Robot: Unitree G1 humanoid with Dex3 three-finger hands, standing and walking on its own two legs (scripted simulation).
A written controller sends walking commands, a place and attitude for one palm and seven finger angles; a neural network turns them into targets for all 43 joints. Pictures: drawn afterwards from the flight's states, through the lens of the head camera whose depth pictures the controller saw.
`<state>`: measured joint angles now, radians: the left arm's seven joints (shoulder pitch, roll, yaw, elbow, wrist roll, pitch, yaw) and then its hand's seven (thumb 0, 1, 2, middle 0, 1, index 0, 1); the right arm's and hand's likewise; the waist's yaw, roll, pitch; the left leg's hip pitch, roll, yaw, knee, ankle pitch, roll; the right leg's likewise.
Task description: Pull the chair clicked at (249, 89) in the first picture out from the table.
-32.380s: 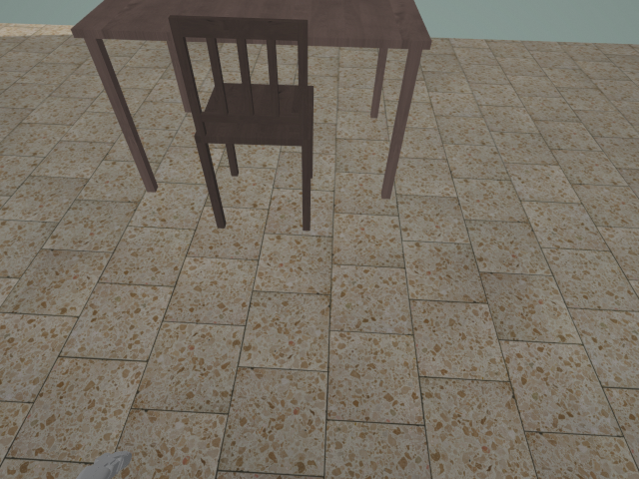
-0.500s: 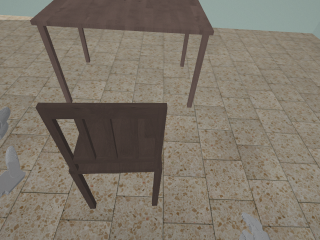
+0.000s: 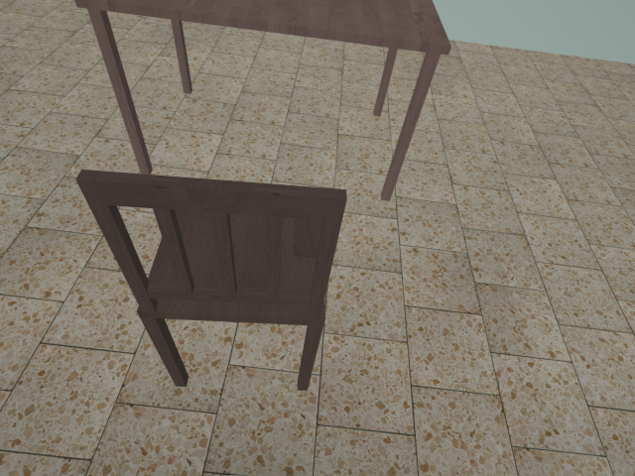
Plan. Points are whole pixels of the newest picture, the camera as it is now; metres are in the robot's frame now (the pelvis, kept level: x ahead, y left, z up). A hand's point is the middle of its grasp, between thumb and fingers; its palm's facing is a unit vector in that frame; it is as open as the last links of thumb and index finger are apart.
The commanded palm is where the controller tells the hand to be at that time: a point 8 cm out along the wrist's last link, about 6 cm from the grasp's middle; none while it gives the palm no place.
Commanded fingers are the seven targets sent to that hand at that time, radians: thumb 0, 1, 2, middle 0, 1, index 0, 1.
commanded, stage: let the arm hang, fingers relaxed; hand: left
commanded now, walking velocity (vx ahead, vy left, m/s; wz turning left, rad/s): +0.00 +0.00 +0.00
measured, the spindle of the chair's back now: (225, 255) +0.48 +0.18 -0.09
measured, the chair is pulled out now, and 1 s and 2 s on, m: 0.69 0.69 0.69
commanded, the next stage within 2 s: look to check the result in 0.78 s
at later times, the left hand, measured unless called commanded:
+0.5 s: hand out of the picture -0.02 +0.16 -0.17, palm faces +0.02 -0.98 -0.19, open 7.4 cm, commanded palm none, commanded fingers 0.00 0.90 0.90 -0.20 -0.30 -0.20 -0.30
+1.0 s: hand out of the picture +0.00 +0.15 -0.17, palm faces +0.04 -0.98 -0.18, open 7.4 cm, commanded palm none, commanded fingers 0.00 0.90 0.90 -0.20 -0.30 -0.20 -0.30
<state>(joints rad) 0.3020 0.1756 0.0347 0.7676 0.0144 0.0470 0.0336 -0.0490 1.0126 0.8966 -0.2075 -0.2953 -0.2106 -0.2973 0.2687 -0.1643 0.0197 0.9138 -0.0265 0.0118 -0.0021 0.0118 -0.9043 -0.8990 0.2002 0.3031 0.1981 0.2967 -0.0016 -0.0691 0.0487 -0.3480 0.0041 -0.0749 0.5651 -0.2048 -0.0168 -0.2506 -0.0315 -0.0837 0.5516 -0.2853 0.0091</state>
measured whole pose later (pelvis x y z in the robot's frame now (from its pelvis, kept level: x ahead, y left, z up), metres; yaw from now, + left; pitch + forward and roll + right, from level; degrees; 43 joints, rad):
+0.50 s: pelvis +0.00 -0.01 +0.00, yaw -1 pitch -1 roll -1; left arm 0.37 0.14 -0.01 1.05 0.01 0.02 0.03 0.00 0.91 0.90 -0.20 -0.29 -0.20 -0.30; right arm 0.37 -0.11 0.00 1.06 -0.02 0.01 -0.02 0.01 -0.91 -0.90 0.20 0.30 0.20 0.30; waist 0.00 0.02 0.02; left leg -0.31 0.02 -0.07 0.51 -0.19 -0.03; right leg -0.22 -0.02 -0.08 0.52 -0.27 -0.01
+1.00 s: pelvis +0.01 -0.02 +0.01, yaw -1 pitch -1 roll -1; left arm 0.34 0.13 0.00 1.06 0.01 0.01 0.04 0.00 0.91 0.90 -0.20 -0.29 -0.20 -0.30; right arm 0.34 -0.11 -0.01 1.07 -0.02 0.01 -0.04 0.01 -0.91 -0.90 0.20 0.30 0.20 0.30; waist 0.00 0.01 0.04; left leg -0.29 0.03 -0.08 0.50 -0.19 -0.04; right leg -0.21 0.00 -0.08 0.50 -0.27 -0.02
